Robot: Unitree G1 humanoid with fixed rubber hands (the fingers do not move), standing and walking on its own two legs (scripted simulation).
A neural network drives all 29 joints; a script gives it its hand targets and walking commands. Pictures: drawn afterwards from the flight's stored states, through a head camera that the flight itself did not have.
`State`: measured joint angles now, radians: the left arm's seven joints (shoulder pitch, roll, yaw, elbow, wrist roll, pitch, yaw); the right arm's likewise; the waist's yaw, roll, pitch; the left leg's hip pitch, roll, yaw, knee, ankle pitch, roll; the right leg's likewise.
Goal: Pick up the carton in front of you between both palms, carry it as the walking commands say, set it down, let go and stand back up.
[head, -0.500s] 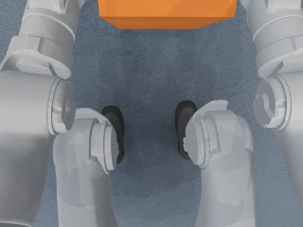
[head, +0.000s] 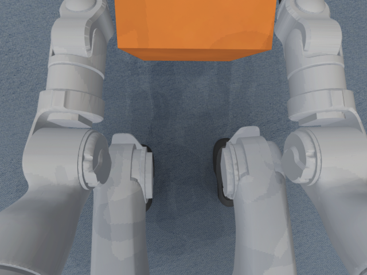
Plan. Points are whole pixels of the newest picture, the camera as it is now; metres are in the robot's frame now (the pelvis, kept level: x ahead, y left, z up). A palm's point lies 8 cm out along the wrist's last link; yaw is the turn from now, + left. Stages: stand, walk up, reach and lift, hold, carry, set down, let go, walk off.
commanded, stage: reach and lift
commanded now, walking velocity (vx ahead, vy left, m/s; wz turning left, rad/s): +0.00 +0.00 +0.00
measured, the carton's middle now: out of the picture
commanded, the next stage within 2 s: none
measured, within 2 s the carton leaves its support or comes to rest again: neither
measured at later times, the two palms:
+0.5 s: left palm out of the picture +0.50 +0.12 +0.06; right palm out of the picture +0.49 -0.18 +0.05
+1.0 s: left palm out of the picture +0.45 +0.13 +0.22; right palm out of the picture +0.44 -0.17 +0.21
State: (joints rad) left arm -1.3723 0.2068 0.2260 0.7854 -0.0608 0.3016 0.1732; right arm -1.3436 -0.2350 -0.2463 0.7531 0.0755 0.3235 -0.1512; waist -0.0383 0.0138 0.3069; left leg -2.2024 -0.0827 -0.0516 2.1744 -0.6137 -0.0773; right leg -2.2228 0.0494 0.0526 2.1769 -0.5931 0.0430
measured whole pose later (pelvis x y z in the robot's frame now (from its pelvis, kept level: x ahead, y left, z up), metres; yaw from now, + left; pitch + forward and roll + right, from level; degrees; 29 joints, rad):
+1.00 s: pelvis +0.04 +0.01 +0.25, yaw -1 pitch +32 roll +0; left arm -0.71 -0.11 0.43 0.59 0.22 0.39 0.05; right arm -0.71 0.08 -0.42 0.58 -0.24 0.41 -0.01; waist -0.02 0.02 -0.23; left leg -1.42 -0.05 -0.06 1.33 -0.47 -0.03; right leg -1.43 0.03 0.06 1.32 -0.45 0.03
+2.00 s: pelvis +0.07 +0.00 +0.39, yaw -2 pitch -4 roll +0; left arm -0.34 -0.17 0.32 0.39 0.30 0.60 -0.02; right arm -0.33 0.17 -0.31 0.37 -0.30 0.61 0.02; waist 0.00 0.00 0.03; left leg -0.19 -0.02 -0.07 0.49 -0.23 -0.01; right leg -0.20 0.02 0.07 0.49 -0.21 0.01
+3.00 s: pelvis +0.08 +0.00 +0.40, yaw -2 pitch -8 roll +0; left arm -0.25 -0.15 0.21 0.21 0.26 0.76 -0.01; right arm -0.24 0.15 -0.21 0.20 -0.26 0.77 0.00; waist 0.00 0.00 0.05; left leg -0.04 -0.01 -0.07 0.38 -0.20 -0.01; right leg -0.06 0.01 0.07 0.38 -0.18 0.01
